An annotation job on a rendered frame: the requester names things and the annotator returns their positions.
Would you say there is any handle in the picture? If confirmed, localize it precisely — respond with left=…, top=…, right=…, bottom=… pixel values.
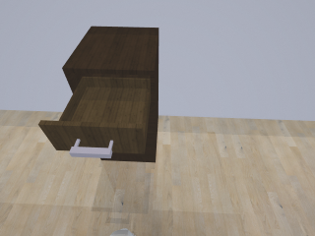
left=69, top=139, right=113, bottom=158

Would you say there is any drawer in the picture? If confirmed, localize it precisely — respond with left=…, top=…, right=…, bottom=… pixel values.
left=38, top=77, right=151, bottom=154

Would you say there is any cabinet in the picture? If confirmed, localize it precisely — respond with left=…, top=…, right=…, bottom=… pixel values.
left=62, top=26, right=159, bottom=163

